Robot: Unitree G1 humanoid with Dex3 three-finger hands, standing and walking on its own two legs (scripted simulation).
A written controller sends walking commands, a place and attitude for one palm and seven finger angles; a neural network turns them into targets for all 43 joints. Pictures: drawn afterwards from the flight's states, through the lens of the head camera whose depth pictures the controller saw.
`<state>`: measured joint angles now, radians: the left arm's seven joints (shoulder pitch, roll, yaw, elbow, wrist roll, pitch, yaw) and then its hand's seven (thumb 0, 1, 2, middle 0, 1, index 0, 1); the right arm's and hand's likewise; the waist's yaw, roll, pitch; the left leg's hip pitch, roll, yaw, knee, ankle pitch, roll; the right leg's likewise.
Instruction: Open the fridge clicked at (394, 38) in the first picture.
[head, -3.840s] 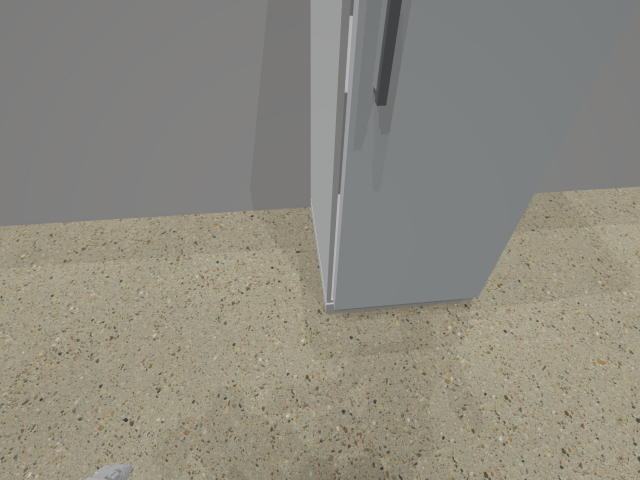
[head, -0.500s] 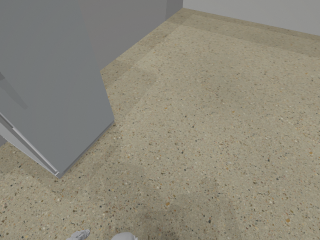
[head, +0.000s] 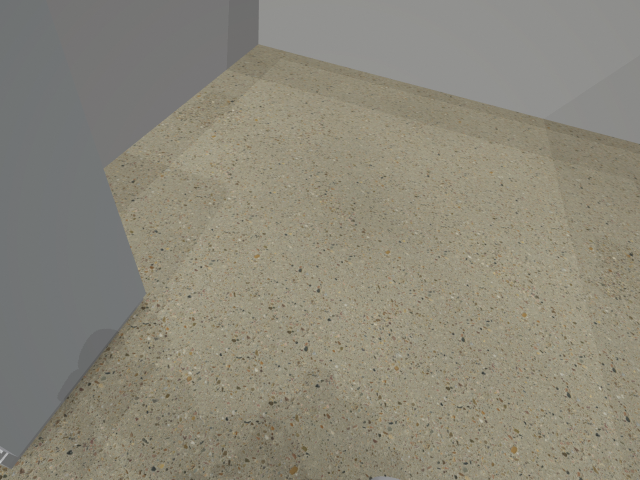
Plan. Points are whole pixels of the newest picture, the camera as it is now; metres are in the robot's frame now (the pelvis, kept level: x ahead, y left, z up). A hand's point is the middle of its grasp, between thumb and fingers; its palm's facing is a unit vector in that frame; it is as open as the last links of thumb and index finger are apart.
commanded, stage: walk to a spot facing it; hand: left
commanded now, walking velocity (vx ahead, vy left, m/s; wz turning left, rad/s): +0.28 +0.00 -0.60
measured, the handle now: out of the picture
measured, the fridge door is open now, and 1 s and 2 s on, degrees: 0 0 0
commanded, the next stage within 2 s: none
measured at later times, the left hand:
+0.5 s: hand (276, 357) +0.36 +0.09 -0.20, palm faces -0.28 -0.95 -0.13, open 7.4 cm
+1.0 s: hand (249, 301) +0.47 +0.16 -0.19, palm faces -0.44 -0.87 -0.23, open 7.4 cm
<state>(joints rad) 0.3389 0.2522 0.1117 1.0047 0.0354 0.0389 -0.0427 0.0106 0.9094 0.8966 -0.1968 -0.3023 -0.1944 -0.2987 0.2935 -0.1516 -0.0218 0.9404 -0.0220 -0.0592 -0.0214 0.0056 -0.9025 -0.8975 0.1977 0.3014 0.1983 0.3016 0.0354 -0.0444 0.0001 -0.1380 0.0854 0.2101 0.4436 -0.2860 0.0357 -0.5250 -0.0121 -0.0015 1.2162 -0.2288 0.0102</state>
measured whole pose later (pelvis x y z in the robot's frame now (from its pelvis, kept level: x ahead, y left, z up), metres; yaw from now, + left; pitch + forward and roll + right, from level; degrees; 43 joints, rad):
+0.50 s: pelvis +0.19 -0.04 -0.04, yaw -17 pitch -1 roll -1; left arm 0.10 0.17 0.07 0.92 0.01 -0.03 -0.02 0.00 0.91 0.90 -0.20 -0.30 -0.20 -0.30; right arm 0.48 -0.10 -0.04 1.09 -0.01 0.00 -0.02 0.01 -0.90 -0.90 0.20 0.30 0.20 0.30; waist -0.03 -0.02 0.11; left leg -0.22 0.15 0.19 1.28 -0.50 -0.05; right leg -0.39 0.06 -0.18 0.69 -0.27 -0.15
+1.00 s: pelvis +0.33 +0.00 -0.02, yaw -35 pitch +0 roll -1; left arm 0.27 0.25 0.10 0.93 0.02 0.04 0.01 0.01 0.91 0.90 -0.20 -0.30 -0.20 -0.30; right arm 0.09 -0.16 -0.01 0.86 -0.02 0.01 -0.01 0.01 -0.90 -0.90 0.20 0.30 0.20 0.30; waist 0.08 -0.06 0.07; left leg -0.31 0.09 0.15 0.60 -0.28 0.01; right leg -0.43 0.06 0.06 1.06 -0.52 0.03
